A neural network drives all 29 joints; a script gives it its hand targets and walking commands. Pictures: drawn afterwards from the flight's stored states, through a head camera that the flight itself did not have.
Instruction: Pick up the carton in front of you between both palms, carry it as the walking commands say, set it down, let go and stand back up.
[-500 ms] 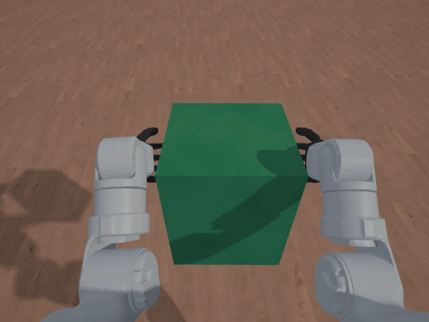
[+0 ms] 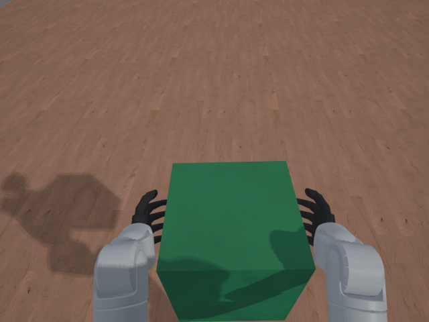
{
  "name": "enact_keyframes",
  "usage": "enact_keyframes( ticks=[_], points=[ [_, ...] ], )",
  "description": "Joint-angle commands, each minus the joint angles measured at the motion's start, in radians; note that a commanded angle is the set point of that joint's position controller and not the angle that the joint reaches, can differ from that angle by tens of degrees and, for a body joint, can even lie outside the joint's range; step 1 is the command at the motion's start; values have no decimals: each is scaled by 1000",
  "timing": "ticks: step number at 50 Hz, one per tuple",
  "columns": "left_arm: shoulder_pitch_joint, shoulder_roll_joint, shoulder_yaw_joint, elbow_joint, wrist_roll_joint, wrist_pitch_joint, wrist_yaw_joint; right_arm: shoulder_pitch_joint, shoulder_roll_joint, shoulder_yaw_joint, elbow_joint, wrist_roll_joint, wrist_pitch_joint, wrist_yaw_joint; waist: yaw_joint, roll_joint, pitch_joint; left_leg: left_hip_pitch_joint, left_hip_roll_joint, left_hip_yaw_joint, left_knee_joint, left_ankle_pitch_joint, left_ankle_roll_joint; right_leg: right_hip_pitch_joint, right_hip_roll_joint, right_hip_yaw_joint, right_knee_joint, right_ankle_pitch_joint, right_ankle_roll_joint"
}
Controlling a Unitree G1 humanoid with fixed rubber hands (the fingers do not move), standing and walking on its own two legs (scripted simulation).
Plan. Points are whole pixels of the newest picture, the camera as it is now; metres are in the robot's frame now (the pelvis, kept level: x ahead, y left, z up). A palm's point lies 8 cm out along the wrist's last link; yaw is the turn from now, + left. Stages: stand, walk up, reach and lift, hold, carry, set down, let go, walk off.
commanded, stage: carry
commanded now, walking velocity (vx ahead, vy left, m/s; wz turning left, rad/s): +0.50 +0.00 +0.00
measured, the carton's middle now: (230, 244) +0.28 +0.00 +0.00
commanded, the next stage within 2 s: hold in 1.86 s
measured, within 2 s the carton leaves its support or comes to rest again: neither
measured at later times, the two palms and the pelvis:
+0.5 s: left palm (162, 137) +0.51 +0.16 +0.08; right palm (293, 141) +0.49 -0.14 +0.08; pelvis +0.24 +0.03 -0.01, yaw -2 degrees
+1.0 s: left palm (166, 132) +0.56 +0.16 +0.06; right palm (287, 132) +0.55 -0.14 +0.06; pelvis +0.29 +0.02 -0.02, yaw -2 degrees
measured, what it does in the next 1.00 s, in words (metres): walks ahead: left foot, then right foot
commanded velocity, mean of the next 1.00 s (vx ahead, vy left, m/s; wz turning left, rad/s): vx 0.02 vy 0.00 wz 0.00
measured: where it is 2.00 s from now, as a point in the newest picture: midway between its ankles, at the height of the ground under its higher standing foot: outside the picture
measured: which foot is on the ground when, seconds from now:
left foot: up 0.00-0.14, down 0.16-1.00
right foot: down 0.00-0.20, up 0.22-0.42, down 0.44-1.00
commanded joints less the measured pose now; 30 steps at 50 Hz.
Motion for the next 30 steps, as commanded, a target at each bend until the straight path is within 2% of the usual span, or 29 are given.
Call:
enact_keyframes(
  ticks=[1, 3, 5, 7, 8, 9, 10, 11, 12, 13, 14, 15, 16, 18, 19, 20, 21, 22, 23, 24, 25, 28, 30],
  points=[
    [-435, -919, -708, -78, -421, 4, -278, -435, 936, 725, -53, 385, 0, 229, -4, -176, -227, 5, 0, 54, -181, 143, -4, 195, -212, 134, -120, 172, -97],
    [-419, -884, -699, -66, -410, 14, -277, -430, 903, 720, -49, 384, 13, 230, 0, -175, -187, 34, -5, 80, -231, 213, -3, 166, -207, 110, -120, 151, -80],
    [-422, -857, -691, -55, -400, 25, -274, -427, 877, 710, -34, 386, 27, 234, -3, -165, -134, 74, -7, 99, -268, 260, -2, 137, -199, 82, -72, 197, -55],
    [-432, -838, -688, -40, -391, 37, -270, -408, 854, 695, -5, 385, 39, 237, -18, -112, -123, 230, -46, 153, -346, 305, -1, 76, -149, 11, 85, 272, -9],
    [-426, -825, -684, -28, -385, 43, -268, -406, 841, 686, 9, 384, 44, 239, -25, -79, -149, 368, -43, 153, -351, 306, 9, 4, -118, -24, 204, 314, 20],
    [-427, -802, -678, -16, -381, 48, -266, -405, 821, 674, 26, 381, 50, 239, -33, 1, -180, 497, 88, -7, -353, 477, 23, -102, -79, -36, 362, 131, 68],
    [-493, -812, -694, -33, -398, 62, -263, -432, 804, 656, 60, 366, 46, 239, -50, 235, -255, 675, 283, -314, -384, 578, 166, -305, 19, -8, 603, -123, 104],
    [-509, -819, -699, -32, -407, 65, -266, -408, 831, 656, 71, 376, 42, 239, -48, 295, -282, 685, 350, -441, -445, 674, 231, -387, 36, 54, 734, -380, 95],
    [-519, -852, -702, -15, -417, 58, -270, -434, 856, 659, 46, 391, 37, 240, -42, 214, -274, 641, 344, -391, -453, 750, 230, -391, 3, 126, 767, -406, 74],
    [-529, -885, -704, -15, -424, 47, -273, -462, 890, 667, 30, 400, 30, 242, -39, 145, -298, 611, 330, -318, -451, 753, 208, -366, -26, 154, 728, -389, 58],
    [-535, -913, -707, -21, -427, 36, -274, -480, 922, 679, 16, 411, 21, 245, -34, 115, -303, 557, 301, -231, -465, 699, 168, -320, -52, 164, 600, -367, 50],
    [-539, -937, -711, -28, -426, 26, -272, -493, 952, 689, 5, 419, 12, 249, -30, 126, -300, 506, 261, -154, -480, 642, 134, -257, -48, 147, 470, -336, 52],
    [-531, -949, -715, -36, -420, 16, -268, -495, 969, 697, -4, 423, 4, 253, -29, 143, -310, 483, 228, -98, -480, 613, 120, -192, -24, 115, 383, -302, 56],
    [-494, -951, -723, -52, -401, -1, -260, -460, 978, 706, -13, 425, -9, 258, -33, 155, -347, 486, 220, -59, -473, 566, 119, -119, -6, 78, 275, -204, 56],
    [-477, -956, -726, -56, -394, -6, -257, -451, 974, 710, -18, 424, -13, 259, -31, 141, -358, 472, 213, -37, -459, 534, 117, -80, -10, 59, 210, -126, 53],
    [-461, -957, -726, -65, -389, -9, -256, -448, 965, 714, -29, 426, -14, 260, -25, 117, -358, 436, 193, -4, -436, 471, 103, -18, -17, 43, 117, 8, 52],
    [-455, -945, -724, -81, -388, -8, -256, -446, 953, 718, -42, 427, -14, 259, -27, 97, -348, 393, 168, 14, -415, 375, 76, 40, -35, 45, 54, 125, 53],
    [-455, -927, -721, -94, -389, -3, -256, -446, 940, 720, -47, 423, -13, 258, -27, 82, -344, 333, 156, 22, -396, 282, 50, 109, -82, 66, 39, 186, 54],
    [-458, -908, -714, -95, -388, 4, -257, -448, 921, 722, -55, 418, -7, 258, -29, 26, -320, 317, 126, 48, -365, 189, 16, 98, -159, 142, 43, 261, 46],
    [-467, -903, -705, -79, -380, 7, -259, -471, 909, 730, -65, 423, 5, 257, -36, -42, -284, 323, 96, 26, -378, 205, -6, 67, -186, 156, 93, 338, 27],
    [-456, -895, -694, -61, -381, 13, -261, -479, 896, 729, -59, 420, 15, 255, -33, -73, -255, 334, 106, 20, -361, 257, -9, 53, -178, 147, 111, 389, 24],
    [-391, -865, -669, 14, -371, 30, -266, -440, 864, 714, -1, 402, 36, 252, -28, -69, -254, 352, 109, 20, -280, 468, -9, 59, -155, 136, 153, 566, 22],
    [-392, -867, -665, 36, -371, 32, -269, -431, 867, 706, 29, 393, 38, 251, -27, -58, -282, 349, 101, 24, -256, 535, -17, 86, -147, 126, 187, 677, 19]
  ],
)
